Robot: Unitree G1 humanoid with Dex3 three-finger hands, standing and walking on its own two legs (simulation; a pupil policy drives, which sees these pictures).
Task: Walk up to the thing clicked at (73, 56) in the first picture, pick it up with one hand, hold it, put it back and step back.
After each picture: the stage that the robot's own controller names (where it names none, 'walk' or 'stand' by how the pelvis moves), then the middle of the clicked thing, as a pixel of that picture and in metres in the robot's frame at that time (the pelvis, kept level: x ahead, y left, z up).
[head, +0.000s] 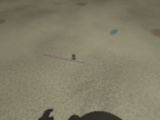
stand; (73, 57) +1.21 +0.40 -0.72
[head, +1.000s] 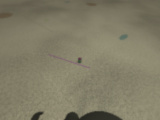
walk; (79, 60) +1.11 +0.21 -0.71
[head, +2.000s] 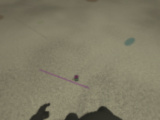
walk; (76, 78) +0.65 +0.20 -0.71
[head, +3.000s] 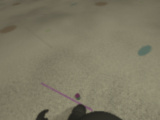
stand; (77, 96) +0.38 +0.24 -0.70
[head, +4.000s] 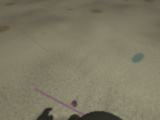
stand; (74, 103) +0.34 +0.20 -0.72
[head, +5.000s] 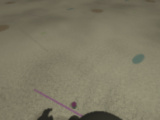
stand; (74, 105) +0.31 +0.20 -0.72
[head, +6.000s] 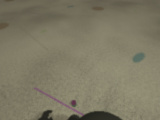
stand; (74, 103) +0.32 +0.20 -0.73
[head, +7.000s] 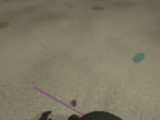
stand; (74, 103) +0.32 +0.20 -0.72
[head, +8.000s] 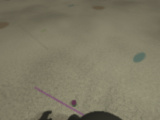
stand; (74, 103) +0.31 +0.20 -0.72
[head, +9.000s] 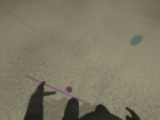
go down; (69, 89) +0.34 +0.22 -0.65
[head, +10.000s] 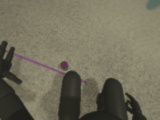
go down; (64, 66) +0.38 +0.27 -0.31
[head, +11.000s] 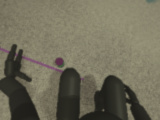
close in; (60, 63) +0.38 +0.28 -0.27
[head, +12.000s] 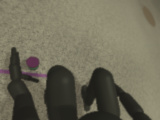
close in; (33, 64) +0.34 +0.31 -0.20
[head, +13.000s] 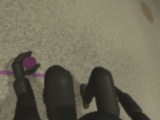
close; (30, 63) +0.34 +0.31 -0.21
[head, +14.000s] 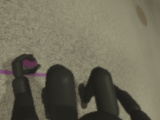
lift; (29, 63) +0.33 +0.31 -0.22
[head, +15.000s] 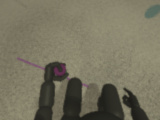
lift; (61, 72) +0.31 +0.23 -0.03
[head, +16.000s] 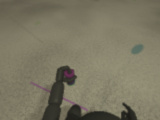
hold; (70, 77) +0.32 +0.17 -0.01
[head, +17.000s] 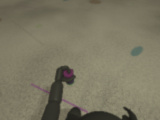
hold; (69, 77) +0.32 +0.18 -0.01
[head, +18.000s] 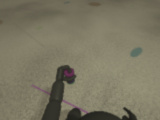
hold; (70, 76) +0.33 +0.17 +0.00
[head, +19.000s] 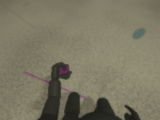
crouch; (65, 72) +0.35 +0.20 -0.06
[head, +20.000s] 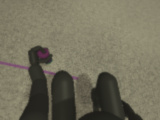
lower; (45, 56) +0.41 +0.30 -0.12
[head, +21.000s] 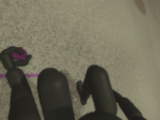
lower; (21, 58) +0.39 +0.32 -0.21
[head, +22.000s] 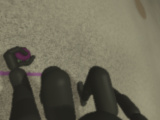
lower; (24, 57) +0.37 +0.32 -0.22
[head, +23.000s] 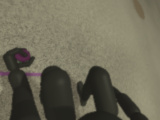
lower; (24, 59) +0.37 +0.32 -0.22
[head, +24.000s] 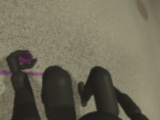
lower; (27, 61) +0.36 +0.32 -0.22
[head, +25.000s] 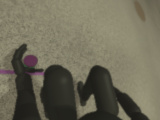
withdraw; (30, 63) +0.35 +0.29 -0.22
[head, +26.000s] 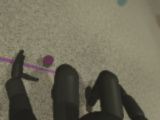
stand; (48, 62) +0.36 +0.28 -0.23
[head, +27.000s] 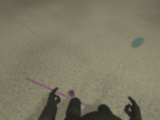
stand; (71, 93) +0.33 +0.20 -0.60
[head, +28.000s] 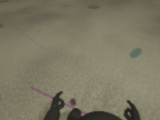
stand; (73, 102) +0.33 +0.21 -0.67
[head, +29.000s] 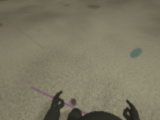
stand; (73, 102) +0.33 +0.20 -0.67
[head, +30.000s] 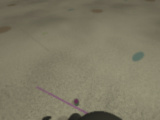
stand; (76, 102) +0.35 +0.19 -0.72
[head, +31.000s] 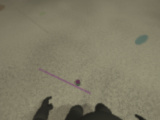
walk; (78, 82) +0.47 +0.18 -0.70
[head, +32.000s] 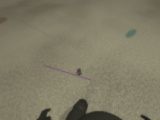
walk; (79, 72) +0.72 +0.26 -0.70
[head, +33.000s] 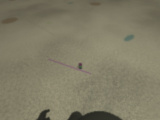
stand; (80, 66) +0.96 +0.24 -0.70
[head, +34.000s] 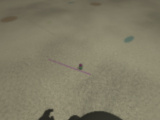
stand; (80, 66) +0.95 +0.22 -0.73
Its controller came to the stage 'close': yes
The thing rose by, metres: 0.70
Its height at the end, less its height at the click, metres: +0.00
